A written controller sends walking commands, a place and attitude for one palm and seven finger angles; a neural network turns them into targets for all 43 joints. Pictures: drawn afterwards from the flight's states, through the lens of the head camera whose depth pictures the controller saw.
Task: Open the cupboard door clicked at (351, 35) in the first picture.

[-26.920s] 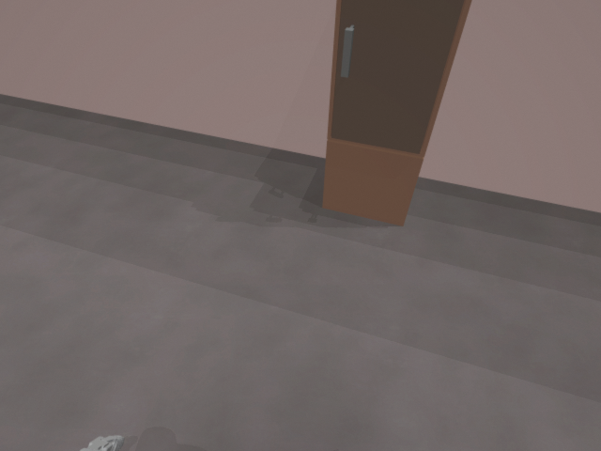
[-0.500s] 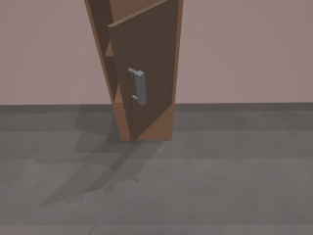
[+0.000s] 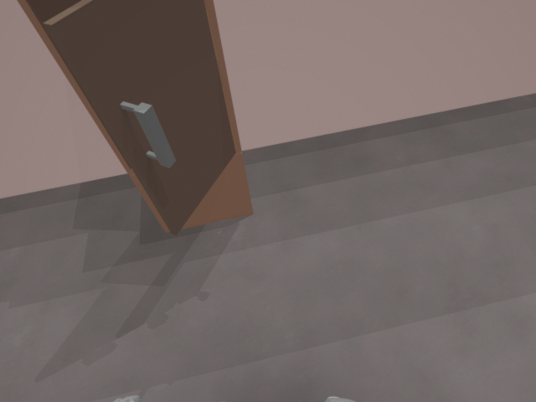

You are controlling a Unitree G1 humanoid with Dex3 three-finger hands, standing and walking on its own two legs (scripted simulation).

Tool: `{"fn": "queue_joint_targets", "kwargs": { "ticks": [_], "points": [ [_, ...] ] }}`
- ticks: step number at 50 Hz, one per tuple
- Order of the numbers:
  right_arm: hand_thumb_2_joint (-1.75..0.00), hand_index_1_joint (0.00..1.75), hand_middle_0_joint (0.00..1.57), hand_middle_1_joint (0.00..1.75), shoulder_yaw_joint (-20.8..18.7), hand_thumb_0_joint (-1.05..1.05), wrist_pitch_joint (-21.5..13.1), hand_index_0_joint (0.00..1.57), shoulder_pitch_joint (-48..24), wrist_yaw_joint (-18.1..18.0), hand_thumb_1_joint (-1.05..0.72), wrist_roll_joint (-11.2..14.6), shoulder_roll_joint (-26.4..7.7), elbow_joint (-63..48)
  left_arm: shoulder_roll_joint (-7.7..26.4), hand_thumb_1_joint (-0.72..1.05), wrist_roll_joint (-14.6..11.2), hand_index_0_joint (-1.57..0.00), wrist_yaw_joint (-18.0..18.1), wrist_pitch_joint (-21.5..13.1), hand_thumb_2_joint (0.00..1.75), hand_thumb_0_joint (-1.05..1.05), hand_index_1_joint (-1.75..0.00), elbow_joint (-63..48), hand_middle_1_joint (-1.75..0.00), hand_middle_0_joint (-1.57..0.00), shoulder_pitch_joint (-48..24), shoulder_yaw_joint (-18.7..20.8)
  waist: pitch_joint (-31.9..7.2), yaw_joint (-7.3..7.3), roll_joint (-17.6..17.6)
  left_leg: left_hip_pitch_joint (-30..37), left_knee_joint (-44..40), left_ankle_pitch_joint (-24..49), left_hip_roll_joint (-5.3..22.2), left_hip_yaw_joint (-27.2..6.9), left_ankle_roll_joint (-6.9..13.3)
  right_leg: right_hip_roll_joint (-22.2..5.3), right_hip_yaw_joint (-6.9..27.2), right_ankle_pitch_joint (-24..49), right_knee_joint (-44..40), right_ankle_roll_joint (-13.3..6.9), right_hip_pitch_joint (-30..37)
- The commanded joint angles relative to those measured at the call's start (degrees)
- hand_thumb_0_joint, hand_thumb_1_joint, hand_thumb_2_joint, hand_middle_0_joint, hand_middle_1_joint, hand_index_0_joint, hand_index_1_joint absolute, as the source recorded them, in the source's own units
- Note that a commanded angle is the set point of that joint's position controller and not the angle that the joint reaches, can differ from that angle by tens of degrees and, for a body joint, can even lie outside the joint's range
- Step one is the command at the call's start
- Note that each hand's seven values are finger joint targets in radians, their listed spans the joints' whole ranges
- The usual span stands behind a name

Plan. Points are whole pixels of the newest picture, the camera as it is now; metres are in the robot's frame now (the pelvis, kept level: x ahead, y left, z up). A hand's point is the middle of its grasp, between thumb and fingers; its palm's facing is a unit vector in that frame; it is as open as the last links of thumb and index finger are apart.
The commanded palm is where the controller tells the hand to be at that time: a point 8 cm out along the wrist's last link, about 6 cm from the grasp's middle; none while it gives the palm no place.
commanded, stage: walk to a spot facing it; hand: left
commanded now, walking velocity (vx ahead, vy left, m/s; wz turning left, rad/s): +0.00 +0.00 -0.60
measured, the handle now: (148, 135) +0.58 +0.29 +0.03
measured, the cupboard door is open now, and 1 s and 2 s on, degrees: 53 53 53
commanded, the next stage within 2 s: none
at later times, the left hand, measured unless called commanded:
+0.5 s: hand (165, 388) +0.15 +0.21 -0.16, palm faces -0.22 -0.95 -0.22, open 7.4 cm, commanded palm none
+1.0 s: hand (231, 328) +0.25 +0.10 -0.14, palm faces -0.58 -0.78 -0.22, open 7.4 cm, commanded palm none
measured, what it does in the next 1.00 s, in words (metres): steps on the spot, turning right: left foot, then right foot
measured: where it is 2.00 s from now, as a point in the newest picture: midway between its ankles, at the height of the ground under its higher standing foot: (391, 358)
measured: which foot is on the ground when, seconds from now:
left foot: up 0.00-0.40, down 0.42-0.72, up 0.74-1.00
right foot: down 0.00-0.40, up 0.42-0.72, down 0.74-1.00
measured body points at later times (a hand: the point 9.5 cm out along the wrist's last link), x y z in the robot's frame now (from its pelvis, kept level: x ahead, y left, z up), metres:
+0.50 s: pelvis +0.03 +0.02 +0.02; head +0.10 +0.03 +0.46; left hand +0.16 +0.26 -0.14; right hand +0.08 -0.25 -0.10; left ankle +0.05 +0.15 -0.72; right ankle -0.02 -0.09 -0.66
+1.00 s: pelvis +0.08 -0.02 +0.02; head +0.11 -0.04 +0.47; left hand +0.28 +0.14 -0.12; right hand -0.02 -0.28 -0.12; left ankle +0.17 +0.08 -0.68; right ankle -0.01 -0.11 -0.72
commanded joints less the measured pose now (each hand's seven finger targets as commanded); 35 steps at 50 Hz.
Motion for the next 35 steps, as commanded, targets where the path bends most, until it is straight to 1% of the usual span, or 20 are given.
{"fn": "queue_joint_targets", "kwargs": {
  "ticks": [1, 3, 4, 7, 10, 14, 16, 18, 19, 20, 21, 22, 23, 24, 25, 26, 29, 32, 34, 35],
  "points": [
    [-0.90, 0.30, 0.20, 0.30, -1.7, 0.00, -0.7, 0.20, -7.1, 0.3, -0.90, 0.5, -4.7, -8.6, 12.3, 0.90, -0.1, -0.20, 2.2, -0.1, 0.90, 0.00, -0.30, -2.2, -0.30, -0.20, 6.4, 2.8, -3.6, 2.94, -14.2, -18.7, 20.8, -2.9, -0.7, -9.9, -0.2, -17.4, 29.5, 20.4, -21.1, -12.3, 9.5],
    [-0.90, 0.30, 0.20, 0.30, -1.5, 0.00, -0.9, 0.20, -7.5, 0.4, -0.90, 0.5, -4.5, -8.6, 11.6, 0.90, 0.1, -0.20, 2.2, -0.5, 0.90, 0.00, -0.30, -3.6, -0.30, -0.20, 4.0, 2.3, -5.8, 1.47, -10.5, -16.1, 18.0, 0.8, -1.1, -10.1, -0.7, -14.9, 25.8, 26.4, -19.3, -11.1, 8.7],
    [-0.90, 0.30, 0.20, 0.30, -1.4, 0.00, -1.0, 0.20, -6.6, 0.4, -0.90, 0.6, -3.8, -8.5, 11.3, 0.90, 0.3, -0.20, 2.3, -0.7, 0.90, 0.00, -0.30, -3.6, -0.30, -0.20, 4.4, 2.3, -9.0, 1.14, -8.7, -14.5, 15.2, 1.7, -1.8, -9.8, -0.9, -13.6, 24.8, 29.4, -18.1, -10.6, 11.0],
    [-0.90, 0.30, 0.20, 0.30, -1.3, 0.00, -0.9, 0.20, -7.7, 0.4, -0.90, 0.8, -3.1, -9.2, 12.1, 0.90, 0.2, -0.20, 1.9, -0.7, 0.90, 0.00, -0.30, -3.7, -0.30, -0.20, 5.9, 2.3, -10.7, 1.52, -7.0, -13.3, 9.7, 4.6, -3.6, -9.0, -1.4, -11.5, 23.8, 31.7, -17.8, -9.9, 12.8],
    [-0.90, 0.30, 0.20, 0.30, -1.4, 0.00, -1.2, 0.20, -9.2, 0.2, -0.90, 1.0, -3.8, -10.5, 12.1, 0.90, 0.3, -0.20, 1.6, -0.6, 0.90, 0.00, -0.30, -3.8, -0.30, -0.20, 6.7, 2.3, -10.8, 1.88, -11.1, -14.2, 6.4, 5.2, -4.4, -9.5, -1.5, -10.2, 24.5, 34.2, -17.4, -9.2, 15.5],
    [-0.90, 0.30, 0.20, 0.30, -1.4, 0.00, -1.7, 0.20, -10.6, -0.1, -0.90, 1.4, -4.2, -11.8, 12.0, 0.90, 0.6, -0.20, 1.6, -0.2, 0.90, 0.00, -0.30, -4.6, -0.30, -0.20, 6.1, 2.7, -10.1, 1.76, -11.9, -10.5, -1.4, 4.2, -5.1, -10.6, -1.0, -10.1, 27.5, 35.8, -16.3, -8.9, 13.0],
    [-0.90, 0.30, 0.20, 0.30, -1.3, 0.00, -1.9, 0.20, -8.3, -0.4, -0.90, 1.5, -4.6, -11.4, 12.0, 0.90, 0.3, -0.20, 1.5, 0.0, 0.90, 0.00, -0.30, -5.3, -0.30, -0.20, 4.6, 2.8, -10.6, 0.39, -11.3, -6.3, -8.5, 7.5, -5.7, -10.7, -0.6, -8.8, 27.5, 36.2, -14.9, -7.5, 11.2],
    [-0.90, 0.30, 0.20, 0.30, -1.5, 0.00, -2.4, 0.20, -3.5, -0.7, -0.90, 1.5, -5.9, -10.1, 11.2, 0.90, -0.2, -0.20, 1.3, 0.2, 0.90, 0.00, -0.30, -6.2, -0.30, -0.20, 1.9, 2.4, -11.5, -2.37, -10.0, 5.8, -20.2, 15.8, -4.6, -11.0, -0.2, -6.2, 25.7, 27.8, -12.3, -3.7, 2.9],
    [-0.90, 0.30, 0.20, 0.30, -2.1, 0.00, -2.9, 0.20, -1.7, -1.0, -0.90, 1.1, -8.8, -9.7, 8.6, 0.90, -0.5, -0.20, 1.2, 0.3, 0.90, 0.00, -0.30, -6.9, -0.30, -0.20, 1.8, 1.9, -11.8, -3.11, -1.8, 13.5, -27.3, 16.3, 2.5, -18.3, 1.8, -0.7, 21.2, 15.1, -7.6, -0.9, -5.7],
    [-0.90, 0.30, 0.20, 0.30, -3.0, 0.00, -3.4, 0.20, -0.3, -1.1, -0.90, 0.0, -14.5, -10.4, 5.8, 0.90, -1.1, -0.20, 0.3, 0.2, 0.90, 0.00, -0.30, -8.3, -0.30, -0.20, 2.3, 1.2, -11.1, -3.24, 15.3, 17.2, -32.7, 21.7, 18.2, -33.6, 7.9, 6.0, 10.2, -11.0, 4.9, 2.8, -15.4],
    [-0.90, 0.30, 0.20, 0.30, -2.8, 0.00, -2.8, 0.20, 0.3, -1.4, -0.90, -0.5, -15.2, -10.4, 8.1, 0.90, -0.4, -0.20, -0.1, 0.2, 0.90, 0.00, -0.30, -8.8, -0.30, -0.20, -0.6, 1.2, -8.2, -3.94, 11.5, 11.3, -32.2, 28.8, 23.2, -35.5, 13.0, 3.5, 6.7, -16.8, 16.7, 4.3, -15.7],
    [-0.90, 0.30, 0.20, 0.30, -2.2, 0.00, -2.7, 0.20, -2.2, -1.5, -0.90, -0.8, -13.5, -11.8, 8.3, 0.90, -0.1, -0.20, -0.6, 0.1, 0.90, 0.00, -0.30, -9.3, -0.30, -0.20, 0.2, 1.6, -6.4, -1.85, 5.1, 5.7, -31.3, 31.4, 21.7, -30.9, 14.3, 1.3, 6.0, -14.2, 23.0, 4.9, -14.2],
    [-0.90, 0.30, 0.20, 0.30, -1.7, 0.00, -3.2, 0.20, -3.3, -1.5, -0.90, -1.1, -11.1, -11.8, 7.8, 0.90, 0.5, -0.20, -1.0, 0.3, 0.90, 0.00, -0.30, -7.9, -0.30, -0.20, 0.9, 1.9, -6.7, -0.65, 5.6, 7.0, -29.3, 40.3, 17.1, -26.2, 12.8, 1.5, 5.1, -10.9, 26.4, 5.5, -15.2],
    [-0.90, 0.30, 0.20, 0.30, -1.1, 0.00, -3.3, 0.20, -3.5, -1.5, -0.90, -0.9, -10.1, -11.9, 7.6, 0.90, 0.3, -0.20, -1.2, 0.3, 0.90, 0.00, -0.30, -7.2, -0.30, -0.20, 0.7, 1.7, -7.3, -0.13, 8.2, 6.9, -26.7, 48.0, 14.8, -21.4, 11.4, 0.3, 4.5, -10.2, 27.5, 5.7, -15.2],
    [-0.90, 0.30, 0.20, 0.30, -1.0, 0.00, -3.3, 0.20, -3.3, -1.3, -0.90, -1.0, -9.7, -12.0, 6.9, 0.90, 0.0, -0.20, -1.5, 0.5, 0.90, 0.00, -0.30, -7.4, -0.30, -0.20, 0.8, 1.4, -7.4, 0.05, 8.0, 8.3, -25.0, 51.8, 12.8, -15.7, 10.3, -0.3, 3.2, -9.2, 27.1, 5.8, -14.8],
    [-0.90, 0.30, 0.20, 0.30, -1.1, 0.00, -3.2, 0.20, -2.9, -1.3, -0.90, -0.9, -9.6, -11.8, 6.2, 0.90, -0.3, -0.20, -1.8, 0.7, 0.90, 0.00, -0.30, -7.8, -0.30, -0.20, 0.5, 1.1, -8.0, -0.06, 8.5, 9.2, -24.1, 52.2, 11.2, -12.2, 9.1, -0.6, 1.9, -8.5, 24.3, 5.8, -13.8],
    [-0.90, 0.30, 0.20, 0.30, -1.6, 0.00, -3.0, 0.20, 0.0, -1.0, -0.90, -1.0, -10.7, -10.9, 5.4, 0.90, -0.2, -0.20, -2.3, 0.7, 0.90, 0.00, -0.30, -8.8, -0.30, -0.20, -2.0, 0.2, -9.4, -1.63, 9.6, 10.4, -22.4, 50.2, 9.6, -7.9, 7.5, -0.1, -3.0, -6.6, 11.9, 5.5, -8.6],
    [-0.90, 0.30, 0.20, 0.30, -2.2, 0.00, -2.6, 0.20, 2.3, -0.5, -0.90, -0.9, -12.5, -9.7, 5.3, 0.90, -0.5, -0.20, -2.5, 0.4, 0.90, 0.00, -0.30, -8.7, -0.30, -0.20, -3.1, 0.0, -9.8, -2.41, 9.8, 10.1, -20.7, 48.3, 11.1, -7.4, 7.0, 0.9, -5.2, -4.6, 2.0, 4.1, -2.9],
    [-0.90, 0.30, 0.20, 0.30, -2.5, 0.00, -2.4, 0.20, 1.4, 0.0, -0.90, -0.4, -12.8, -9.9, 6.9, 0.90, -0.5, -0.20, -2.3, 0.1, 0.90, 0.00, -0.30, -7.4, -0.30, -0.20, 1.0, 0.2, -10.5, -0.04, 7.4, 6.0, -15.4, 43.7, 10.6, -5.5, 4.6, 1.1, -5.4, 5.0, -8.7, 2.8, 6.6],
    [-0.90, 0.30, 0.20, 0.30, -2.4, 0.00, -2.4, 0.20, 0.9, 0.2, -0.90, 0.1, -11.9, -10.2, 9.4, 0.90, -0.3, -0.20, -1.9, -0.3, 0.90, 0.00, -0.30, -6.0, -0.30, -0.20, 5.0, 0.8, -11.8, 2.20, 1.5, -1.0, -8.0, 37.4, 8.6, -3.3, 2.1, -2.0, -1.3, 15.5, -14.3, 1.0, 16.9]
  ]
}}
